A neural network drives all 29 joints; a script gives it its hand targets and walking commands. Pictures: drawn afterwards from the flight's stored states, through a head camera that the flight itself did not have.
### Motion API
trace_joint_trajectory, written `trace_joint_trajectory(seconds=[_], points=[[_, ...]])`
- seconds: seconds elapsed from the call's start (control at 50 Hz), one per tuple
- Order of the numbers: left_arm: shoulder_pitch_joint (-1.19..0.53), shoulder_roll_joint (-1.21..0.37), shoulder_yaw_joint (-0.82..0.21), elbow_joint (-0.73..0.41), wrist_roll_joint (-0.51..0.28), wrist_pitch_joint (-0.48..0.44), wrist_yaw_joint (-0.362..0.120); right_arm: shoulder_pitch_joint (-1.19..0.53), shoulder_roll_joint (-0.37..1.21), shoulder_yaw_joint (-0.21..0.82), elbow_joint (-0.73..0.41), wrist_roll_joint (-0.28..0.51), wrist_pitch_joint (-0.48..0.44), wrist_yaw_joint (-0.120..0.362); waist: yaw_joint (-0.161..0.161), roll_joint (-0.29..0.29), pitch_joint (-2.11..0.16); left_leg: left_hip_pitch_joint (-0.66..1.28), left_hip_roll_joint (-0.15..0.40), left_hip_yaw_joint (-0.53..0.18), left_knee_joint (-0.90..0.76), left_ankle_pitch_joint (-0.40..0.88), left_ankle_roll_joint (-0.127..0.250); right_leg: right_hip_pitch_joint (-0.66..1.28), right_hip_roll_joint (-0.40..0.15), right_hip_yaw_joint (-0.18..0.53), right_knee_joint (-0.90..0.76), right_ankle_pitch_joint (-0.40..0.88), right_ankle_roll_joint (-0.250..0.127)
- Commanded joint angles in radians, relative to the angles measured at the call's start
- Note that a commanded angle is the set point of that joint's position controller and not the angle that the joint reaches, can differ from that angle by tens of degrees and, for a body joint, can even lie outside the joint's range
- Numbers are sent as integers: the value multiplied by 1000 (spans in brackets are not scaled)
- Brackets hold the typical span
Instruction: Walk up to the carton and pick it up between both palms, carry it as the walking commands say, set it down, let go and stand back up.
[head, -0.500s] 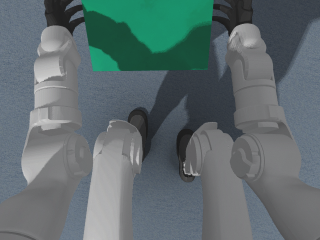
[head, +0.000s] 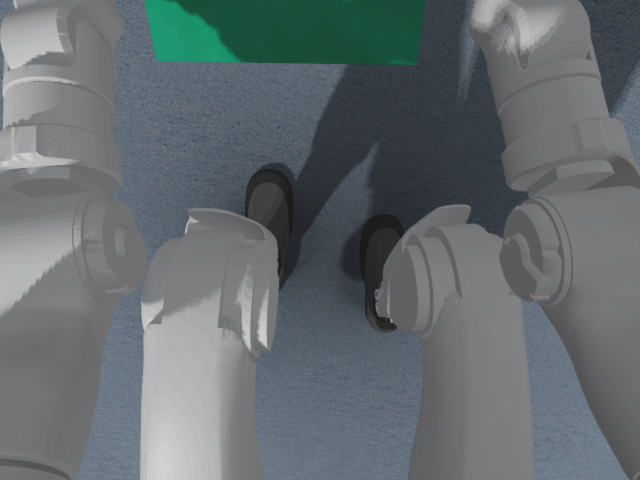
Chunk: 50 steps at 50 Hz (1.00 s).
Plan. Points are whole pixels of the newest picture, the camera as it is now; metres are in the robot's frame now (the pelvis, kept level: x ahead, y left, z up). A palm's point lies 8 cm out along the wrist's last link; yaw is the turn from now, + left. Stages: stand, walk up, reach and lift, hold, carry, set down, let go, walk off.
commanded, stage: set down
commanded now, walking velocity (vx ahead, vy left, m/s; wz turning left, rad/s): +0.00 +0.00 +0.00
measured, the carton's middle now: out of the picture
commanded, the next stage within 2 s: none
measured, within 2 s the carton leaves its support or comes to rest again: rests again in 1.34 s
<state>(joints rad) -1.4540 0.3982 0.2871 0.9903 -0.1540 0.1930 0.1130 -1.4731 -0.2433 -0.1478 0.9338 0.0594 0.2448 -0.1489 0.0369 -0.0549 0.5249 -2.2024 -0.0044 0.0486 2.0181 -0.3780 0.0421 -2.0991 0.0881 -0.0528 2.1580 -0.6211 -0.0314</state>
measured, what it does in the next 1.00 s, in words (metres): stands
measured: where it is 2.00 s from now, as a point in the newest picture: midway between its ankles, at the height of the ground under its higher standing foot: (326, 273)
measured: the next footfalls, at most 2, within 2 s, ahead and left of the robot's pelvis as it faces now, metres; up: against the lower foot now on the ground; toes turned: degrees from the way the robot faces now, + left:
none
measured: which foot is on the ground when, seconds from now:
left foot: down 0.00-1.00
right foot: down 0.00-1.00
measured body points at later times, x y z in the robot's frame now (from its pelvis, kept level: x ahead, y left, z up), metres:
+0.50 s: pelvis +0.01 +0.00 -0.01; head +0.39 +0.02 +0.21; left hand +0.54 +0.24 -0.22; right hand +0.56 -0.11 -0.21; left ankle +0.17 +0.10 -0.36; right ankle +0.11 -0.09 -0.36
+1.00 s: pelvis +0.01 +0.00 -0.02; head +0.39 +0.01 +0.20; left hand +0.55 +0.24 -0.22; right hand +0.57 -0.12 -0.22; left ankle +0.17 +0.10 -0.36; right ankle +0.11 -0.09 -0.36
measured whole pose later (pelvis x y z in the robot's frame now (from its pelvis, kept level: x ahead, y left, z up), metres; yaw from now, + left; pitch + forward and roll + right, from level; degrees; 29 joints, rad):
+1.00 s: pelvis +0.01 +0.00 -0.02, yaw -2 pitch +33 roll +0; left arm -1.50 0.46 0.24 1.14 -0.17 0.11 0.05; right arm -1.53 -0.26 -0.10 1.05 0.10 0.19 -0.11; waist 0.05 -0.05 0.52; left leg -2.25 0.03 0.05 2.09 -0.42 0.05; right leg -2.15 0.12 -0.05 2.21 -0.64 -0.03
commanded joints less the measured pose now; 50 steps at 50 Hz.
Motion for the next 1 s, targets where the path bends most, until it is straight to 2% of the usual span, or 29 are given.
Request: trace_joint_trajectory(seconds=[0.0,0.06,0.1,0.14,0.18,0.2,0.22,0.28,0.34,0.4,0.42,0.44,0.5,0.52,0.54,0.58,0.62,0.64,0.66,0.68,0.7,0.76,0.82,0.84,0.88,0.9,0.94,0.96,0.98], points=[[-720,-657,-367,-195,-52,-58,-242,-650,625,278,-156,157,-101,272,125,100,-1466,878,-21,-111,32,193,0,78,34,64,-126,101,-9],[-768,-639,-398,-213,-81,-77,-224,-736,636,345,-238,214,-120,261,151,99,-1606,968,-12,-104,52,287,-5,149,23,64,-108,171,-1],[-741,-636,-394,-187,-103,-82,-222,-711,601,350,-231,211,-127,249,139,83,-1570,973,-7,-99,56,330,-10,159,26,62,-115,189,0],[-737,-608,-384,-185,-99,-87,-221,-710,604,361,-234,224,-130,245,160,71,-1536,926,-10,-96,59,332,-9,180,28,72,-120,197,0],[-697,-612,-375,-133,-89,-87,-225,-687,603,346,-174,206,-127,240,161,91,-1458,901,-8,-93,64,300,-10,130,24,75,-115,166,-2],[-672,-612,-370,-124,-86,-85,-225,-658,600,333,-158,198,-123,245,144,69,-1430,901,-14,-106,48,289,-3,124,33,62,-115,150,3],[-659,-605,-360,-93,-76,-85,-230,-645,620,338,-145,200,-122,250,158,57,-1412,877,-10,-104,47,286,-5,134,28,66,-120,154,3],[-693,-619,-366,-130,-82,-91,-232,-705,607,344,-209,204,-133,248,157,68,-1446,889,-10,-100,65,306,-6,146,28,74,-113,182,1],[-677,-597,-363,-96,-74,-91,-234,-655,599,316,-128,192,-127,249,147,80,-1368,856,-2,-110,65,309,-7,116,21,73,-108,178,2],[-642,-602,-335,-61,-51,-93,-234,-646,607,322,-109,185,-130,256,167,57,-1334,832,-10,-106,68,288,-3,95,33,79,-112,155,-2],[-666,-591,-348,-115,-66,-103,-231,-671,625,341,-170,197,-135,253,177,53,-1387,845,-8,-108,72,307,-2,128,28,81,-98,185,3],[-662,-603,-354,-104,-65,-103,-232,-647,608,330,-147,188,-137,255,159,65,-1371,839,-8,-97,73,304,-8,126,33,80,-107,186,-1],[-645,-570,-328,-92,-52,-99,-238,-662,610,328,-157,196,-133,258,187,46,-1323,795,-13,-99,67,298,1,128,30,85,-111,181,4],[-629,-581,-326,-67,-58,-98,-238,-688,583,332,-174,195,-139,255,178,47,-1312,791,-8,-104,78,286,2,122,26,84,-100,172,9],[-622,-567,-306,-48,-48,-98,-238,-669,594,342,-141,188,-133,253,199,32,-1295,783,-5,-97,74,288,-2,129,24,91,-106,171,8],[-639,-589,-321,-43,-46,-96,-243,-647,605,321,-96,181,-132,264,177,45,-1268,789,-11,-110,72,273,3,83,24,85,-107,148,-1],[-611,-589,-313,-53,-41,-101,-241,-643,590,320,-131,179,-139,261,173,41,-1259,783,-9,-105,70,263,2,91,31,78,-104,154,9],[-613,-584,-320,-32,-44,-94,-247,-650,573,305,-124,181,-137,261,171,68,-1226,783,-5,-113,79,279,2,43,23,85,-101,146,6],[-601,-571,-298,-37,-30,-94,-248,-642,577,309,-123,177,-135,263,193,59,-1218,764,-6,-104,76,268,0,64,27,91,-109,134,2],[-626,-582,-301,-48,-39,-100,-249,-640,585,327,-115,173,-136,262,176,32,-1237,744,1,-105,81,271,0,108,23,97,-110,176,2],[-596,-585,-295,-25,-40,-99,-250,-636,602,316,-114,169,-135,260,188,14,-1225,723,-13,-100,72,258,7,106,33,88,-106,160,8],[-596,-568,-286,3,-36,-94,-257,-633,576,313,-102,170,-135,261,181,19,-1189,707,-6,-104,77,241,4,80,25,81,-99,144,6],[-548,-572,-260,22,-13,-91,-262,-589,593,299,-74,158,-130,268,199,29,-1160,702,-3,-97,73,245,1,69,25,97,-107,151,3],[-562,-557,-253,38,-13,-92,-262,-617,585,306,-69,163,-128,268,207,2,-1140,679,-8,-110,73,241,9,64,26,89,-100,147,10],[-549,-553,-244,27,-13,-95,-265,-608,583,306,-68,157,-126,270,203,-11,-1120,666,-9,-109,77,248,12,69,22,87,-97,158,14],[-530,-581,-242,42,-5,-92,-268,-575,574,284,-50,131,-127,268,178,9,-1107,666,-6,-97,79,234,1,53,22,93,-113,145,8],[-557,-568,-246,21,-11,-96,-271,-592,588,286,-67,138,-128,269,195,2,-1116,644,-12,-98,81,236,8,69,27,94,-103,154,8],[-531,-577,-246,55,-14,-90,-277,-589,581,284,-58,133,-127,269,176,-9,-1106,621,-8,-102,85,218,10,85,22,97,-106,152,7],[-523,-577,-237,53,-6,-92,-273,-585,586,287,-51,140,-126,270,194,-6,-1100,641,-11,-108,76,230,10,74,25,91,-100,148,11]])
